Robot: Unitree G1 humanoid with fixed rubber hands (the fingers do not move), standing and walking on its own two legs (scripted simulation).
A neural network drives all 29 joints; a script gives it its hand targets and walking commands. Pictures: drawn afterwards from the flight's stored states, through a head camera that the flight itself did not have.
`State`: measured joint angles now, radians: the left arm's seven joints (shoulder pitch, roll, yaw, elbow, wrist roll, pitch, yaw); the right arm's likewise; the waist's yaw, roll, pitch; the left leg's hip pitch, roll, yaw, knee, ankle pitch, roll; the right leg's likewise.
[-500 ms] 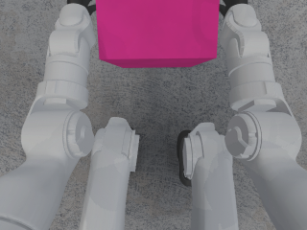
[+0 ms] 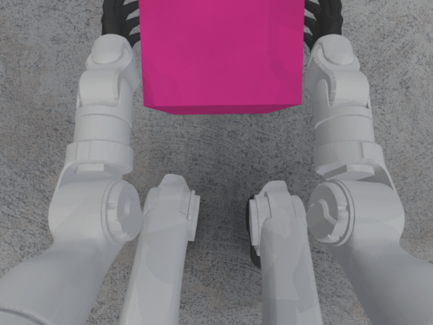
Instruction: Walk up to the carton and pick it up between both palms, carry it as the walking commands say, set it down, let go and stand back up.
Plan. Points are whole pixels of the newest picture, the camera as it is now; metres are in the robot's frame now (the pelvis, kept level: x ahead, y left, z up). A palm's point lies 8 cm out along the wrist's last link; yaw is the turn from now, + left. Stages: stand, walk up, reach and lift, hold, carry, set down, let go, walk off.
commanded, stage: reach and lift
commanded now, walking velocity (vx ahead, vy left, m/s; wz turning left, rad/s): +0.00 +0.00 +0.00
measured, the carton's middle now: (220, 52) +0.54 +0.02 -0.18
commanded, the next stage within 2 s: none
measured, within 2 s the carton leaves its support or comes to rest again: neither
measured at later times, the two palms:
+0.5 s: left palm (98, 31) +0.50 +0.17 -0.03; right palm (354, 33) +0.52 -0.13 -0.03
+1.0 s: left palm (61, 21) +0.48 +0.17 +0.05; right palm (399, 22) +0.49 -0.13 +0.05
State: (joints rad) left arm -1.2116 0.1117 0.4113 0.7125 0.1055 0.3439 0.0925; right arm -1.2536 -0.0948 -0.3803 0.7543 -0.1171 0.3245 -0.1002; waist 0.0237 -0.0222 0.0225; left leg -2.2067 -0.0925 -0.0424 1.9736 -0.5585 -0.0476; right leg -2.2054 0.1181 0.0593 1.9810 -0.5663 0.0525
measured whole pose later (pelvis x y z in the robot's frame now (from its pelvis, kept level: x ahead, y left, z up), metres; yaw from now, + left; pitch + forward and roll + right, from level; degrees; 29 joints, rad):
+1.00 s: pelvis +0.01 +0.00 +0.11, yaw +0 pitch +42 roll +0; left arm -0.98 0.00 0.47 0.67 0.20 0.37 0.06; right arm -1.01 0.01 -0.43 0.70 -0.20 0.36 -0.07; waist 0.02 -0.02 -0.16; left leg -1.85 -0.11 -0.08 1.62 -0.50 -0.05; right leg -1.85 0.13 0.09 1.63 -0.50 0.04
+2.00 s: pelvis +0.05 +0.00 +0.24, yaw +0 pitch +30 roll +0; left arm -0.61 -0.09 0.41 0.60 0.20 0.31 0.05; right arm -0.64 0.10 -0.37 0.63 -0.20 0.29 -0.06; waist 0.03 -0.01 -0.19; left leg -1.24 -0.10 -0.12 1.13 -0.41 -0.04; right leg -1.23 0.12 0.12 1.13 -0.42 0.02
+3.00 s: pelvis +0.08 +0.00 +0.34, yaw +0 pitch +7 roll +0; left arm -0.33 -0.17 0.35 0.43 0.28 0.48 0.02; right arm -0.36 0.17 -0.32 0.47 -0.27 0.46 -0.01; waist 0.02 0.00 -0.08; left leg -0.41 -0.06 -0.14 0.52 -0.23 -0.01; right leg -0.41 0.07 0.15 0.53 -0.24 0.00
